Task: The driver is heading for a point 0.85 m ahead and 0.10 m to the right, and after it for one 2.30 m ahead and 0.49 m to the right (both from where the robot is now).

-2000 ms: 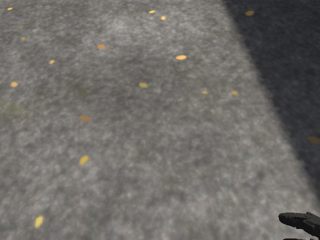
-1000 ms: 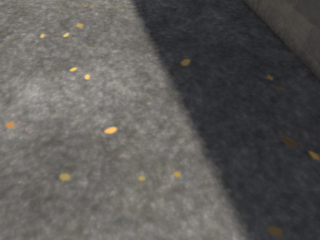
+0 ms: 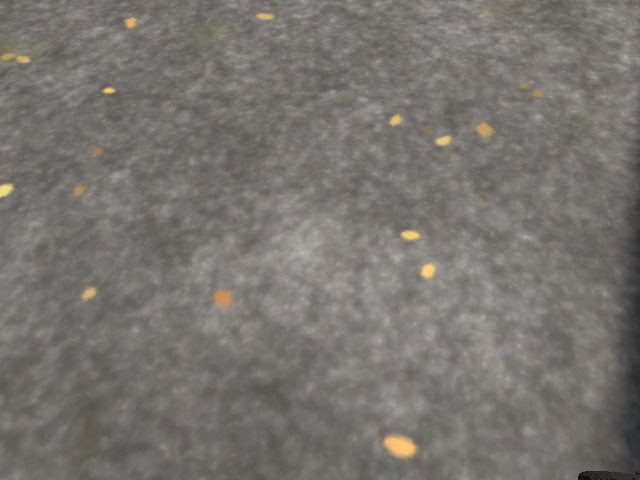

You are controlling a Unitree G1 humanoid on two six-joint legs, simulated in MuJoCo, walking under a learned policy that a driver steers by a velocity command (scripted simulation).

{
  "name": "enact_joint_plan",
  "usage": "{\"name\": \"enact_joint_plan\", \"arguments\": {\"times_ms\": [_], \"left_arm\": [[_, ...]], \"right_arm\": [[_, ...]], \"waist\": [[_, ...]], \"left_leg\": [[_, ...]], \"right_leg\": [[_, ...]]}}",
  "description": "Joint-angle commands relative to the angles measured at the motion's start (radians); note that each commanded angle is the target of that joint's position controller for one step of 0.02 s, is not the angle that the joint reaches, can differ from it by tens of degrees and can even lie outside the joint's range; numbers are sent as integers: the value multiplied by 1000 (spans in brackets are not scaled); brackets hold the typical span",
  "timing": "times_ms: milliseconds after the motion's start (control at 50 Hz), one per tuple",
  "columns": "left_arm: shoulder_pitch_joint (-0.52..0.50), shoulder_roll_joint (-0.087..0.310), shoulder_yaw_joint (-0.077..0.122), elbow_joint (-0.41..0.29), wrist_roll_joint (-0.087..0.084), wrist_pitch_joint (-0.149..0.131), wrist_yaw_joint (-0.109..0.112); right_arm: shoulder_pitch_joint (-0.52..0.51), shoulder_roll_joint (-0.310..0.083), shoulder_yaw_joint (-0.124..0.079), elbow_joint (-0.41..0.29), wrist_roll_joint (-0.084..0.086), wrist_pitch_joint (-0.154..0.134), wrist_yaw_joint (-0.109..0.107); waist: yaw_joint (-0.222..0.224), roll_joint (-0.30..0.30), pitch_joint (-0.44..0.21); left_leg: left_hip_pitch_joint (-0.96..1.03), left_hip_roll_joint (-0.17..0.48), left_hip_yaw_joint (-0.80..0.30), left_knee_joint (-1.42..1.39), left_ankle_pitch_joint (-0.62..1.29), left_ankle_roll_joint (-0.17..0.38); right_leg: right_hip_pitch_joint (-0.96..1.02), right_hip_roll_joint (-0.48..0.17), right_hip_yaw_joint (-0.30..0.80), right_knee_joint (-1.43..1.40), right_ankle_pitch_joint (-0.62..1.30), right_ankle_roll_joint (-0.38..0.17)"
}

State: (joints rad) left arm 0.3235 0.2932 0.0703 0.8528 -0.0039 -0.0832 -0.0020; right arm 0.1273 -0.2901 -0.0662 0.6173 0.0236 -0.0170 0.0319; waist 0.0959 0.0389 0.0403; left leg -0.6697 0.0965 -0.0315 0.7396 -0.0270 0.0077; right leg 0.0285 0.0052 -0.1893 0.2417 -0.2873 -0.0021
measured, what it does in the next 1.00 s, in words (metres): walks ahead: left foot, then right foot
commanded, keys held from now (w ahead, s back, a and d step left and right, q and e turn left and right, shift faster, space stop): w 0.98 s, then w+e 0.02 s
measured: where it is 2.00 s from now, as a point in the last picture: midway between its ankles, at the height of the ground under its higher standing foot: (383, 213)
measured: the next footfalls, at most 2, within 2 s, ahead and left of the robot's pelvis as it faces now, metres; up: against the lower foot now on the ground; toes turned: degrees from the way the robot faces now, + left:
left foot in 0.12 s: +0.24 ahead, +0.14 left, +0.00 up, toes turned +4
right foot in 0.64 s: +0.56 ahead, -0.09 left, +0.00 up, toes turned +3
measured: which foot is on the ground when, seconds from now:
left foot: up 0.00-0.10, down 0.12-0.66, up 0.68-1.00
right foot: down 0.00-0.14, up 0.16-0.62, down 0.64-1.00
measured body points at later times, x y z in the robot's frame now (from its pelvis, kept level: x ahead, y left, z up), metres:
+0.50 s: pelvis +0.28 +0.04 +0.00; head +0.31 +0.05 +0.45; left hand +0.45 +0.30 -0.10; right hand +0.35 -0.24 -0.11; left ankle +0.20 +0.13 -0.74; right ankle +0.48 -0.11 -0.69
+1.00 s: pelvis +0.56 +0.01 +0.01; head +0.59 +0.00 +0.46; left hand +0.56 +0.28 -0.12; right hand +0.77 -0.23 -0.09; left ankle +0.73 +0.20 -0.68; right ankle +0.52 -0.09 -0.74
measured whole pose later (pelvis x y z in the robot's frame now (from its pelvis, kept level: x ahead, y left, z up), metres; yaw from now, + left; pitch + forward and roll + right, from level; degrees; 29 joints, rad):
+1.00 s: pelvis +0.56 +0.01 +0.01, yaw +4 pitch +2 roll -1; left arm 0.34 0.27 0.04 0.90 -0.01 -0.08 -0.01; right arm 0.12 -0.28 -0.05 0.75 0.01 -0.06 0.00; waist 0.08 0.04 0.01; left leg -0.66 0.12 -0.04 0.68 0.03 -0.02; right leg -0.05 0.06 -0.04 0.22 -0.20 -0.06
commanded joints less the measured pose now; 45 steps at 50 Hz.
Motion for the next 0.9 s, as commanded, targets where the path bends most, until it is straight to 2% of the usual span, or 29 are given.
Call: {"name": "enact_joint_plan", "arguments": {"times_ms": [20,60,80,100,120,140,160,180,200,220,240,280,320,380,440,520,580,600,620,640,660,680,700,720,740,760,800,860,900], "left_arm": [[4,181,39,-32,-18,1,-2],[3,207,45,-19,-29,12,-1],[-2,224,48,-14,-33,17,1],[-15,223,44,-10,-34,23,5],[-8,191,28,-13,-23,21,11],[54,81,-12,-63,14,5,2],[65,85,-20,-46,0,-21,-8],[-38,163,5,-72,-42,-32,-18],[-98,151,0,-95,-49,-38,-18],[-113,138,0,-89,-28,-38,-11],[-96,139,5,-79,-14,-29,-8],[-42,107,0,-56,-10,-5,-10],[-63,86,-4,-61,-3,10,-6],[-165,67,-13,-90,5,9,-7],[-267,46,-25,-111,-2,-3,-21],[-346,66,-24,-143,-10,-9,-40],[-317,93,-16,-144,-7,-14,-50],[-262,110,-6,-131,-6,-16,-49],[-136,143,14,-91,-3,-17,-42],[26,204,35,-55,4,-15,-34],[112,306,59,-37,9,-8,-32],[132,214,36,-30,-12,-7,-37],[58,171,20,-43,-12,-10,-35],[-14,144,12,-60,-2,-8,-31],[-67,119,3,-65,7,-8,-31],[-96,93,-6,-70,18,-14,-30],[-106,90,-7,-64,14,-21,-30],[-81,127,3,-42,7,-27,-19],[-62,137,6,-30,3,-21,-11]], "right_arm": [[-123,-24,3,-109,2,-22,16],[-109,-53,-9,-117,-6,-23,20],[-55,-79,-23,-107,-12,-22,18],[79,-117,-46,-69,-14,-19,13],[235,-173,-74,-22,-11,-13,-2],[326,-289,-95,-4,-18,-10,-18],[332,-256,-77,-19,-12,-19,-15],[290,-192,-54,-10,-17,-29,-6],[235,-164,-44,-3,-14,-35,-4],[174,-133,-34,3,-14,-40,-3],[130,-101,-23,-2,-21,-46,-2],[100,-96,-23,2,-26,-58,-4],[105,-113,-26,22,-24,-72,-9],[137,-125,-28,55,-23,-72,-23],[178,-147,-32,86,-18,-67,-31],[238,-164,-40,139,-5,-58,-34],[236,-175,-46,163,-2,-43,-41],[222,-180,-47,164,-3,-37,-43],[215,-167,-40,165,-7,-29,-45],[237,-124,-20,152,-22,-25,-49],[377,-17,12,134,-24,-45,-40],[329,-66,6,148,-12,-64,-37],[234,-140,-14,121,16,-77,-31],[160,-139,-11,101,17,-82,-34],[122,-131,-12,93,0,-81,-37],[137,-124,-17,98,-9,-74,-39],[180,-88,-13,116,-12,-56,-39],[115,-67,-5,97,-20,-45,-43],[57,-55,-1,87,-22,-49,-39]], "waist": [[-5,-88,54],[-42,-110,33],[-85,-130,-13],[-170,-122,-92],[-242,-98,-179],[-210,134,-313],[-205,155,-473],[-224,79,-348],[-198,68,-216],[-158,20,-140],[-121,35,-105],[-79,44,-98],[-70,25,-66],[-99,13,-22],[-139,17,6],[-161,23,34],[-129,39,16],[-95,47,-18],[-33,33,-97],[24,-32,-240],[-26,-292,-376],[16,-294,-415],[14,-218,-257],[-6,-140,-170],[-32,-104,-94],[-67,-128,-79],[-97,-138,-74],[-94,-104,-34],[-77,-94,-22]], "left_leg": [[19,-27,40,-99,-23,32],[91,-70,73,-142,-117,69],[188,-104,96,-161,-149,91],[385,-141,118,-221,-96,121],[662,-124,65,-217,-40,148],[1060,150,-386,-213,-93,286],[1111,297,-756,-375,-157,387],[1020,259,-607,-401,-162,333],[869,211,-450,-412,-104,294],[732,165,-348,-434,-37,264],[628,132,-280,-468,30,249],[528,117,-233,-534,65,261],[488,112,-178,-575,100,269],[497,86,-105,-598,91,245],[498,69,-55,-606,30,213],[607,126,-74,-569,-1,197],[699,161,-89,-493,115,168],[711,147,-76,-423,254,152],[691,97,-38,-265,390,128],[553,39,10,-3,257,92],[135,-137,45,400,-221,4],[-12,-159,-89,538,-547,4],[-101,-96,-97,586,-490,23],[-92,-41,-63,549,-402,35],[-64,-8,-50,481,-338,34],[3,24,-60,426,-288,35],[68,34,-49,373,-254,22],[12,46,-35,243,-154,-13],[-3,43,-26,118,-40,-24]], "right_leg": [[-1,-284,96,-75,409,-155],[50,-300,76,3,660,-145],[63,-297,58,94,837,-133],[26,-270,20,259,938,-108],[-138,-232,-1,472,822,-73],[-562,-105,-5,873,192,-6],[-690,-2,200,1076,-312,4],[-780,-58,262,1123,-260,-6],[-798,-99,241,1072,-182,-18],[-767,-134,233,993,-110,-16],[-701,-159,240,938,-57,-11],[-621,-165,237,897,2,10],[-641,-166,234,824,64,33],[-685,-158,232,627,238,50],[-635,-118,205,428,389,43],[-644,-95,219,314,375,10],[-602,-76,211,273,261,-34],[-518,-50,183,259,230,-52],[-345,-14,149,247,229,-79],[-69,-115,254,289,271,-128],[312,-359,724,222,80,-304],[349,-383,954,57,-123,-321],[236,-360,823,39,-181,-268],[99,-322,699,29,-123,-236],[-35,-289,611,1,-25,-230],[-115,-259,550,-21,59,-218],[-182,-232,473,-66,154,-227],[-198,-232,393,-113,266,-246],[-179,-212,338,-124,297,-228]]}}
Velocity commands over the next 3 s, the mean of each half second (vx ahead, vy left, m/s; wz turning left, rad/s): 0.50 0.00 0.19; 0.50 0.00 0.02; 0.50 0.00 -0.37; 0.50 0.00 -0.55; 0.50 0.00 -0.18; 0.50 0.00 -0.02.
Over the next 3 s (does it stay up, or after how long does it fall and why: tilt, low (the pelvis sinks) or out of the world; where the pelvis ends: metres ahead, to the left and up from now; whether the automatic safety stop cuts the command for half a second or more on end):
stays up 1.59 -0.32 0.01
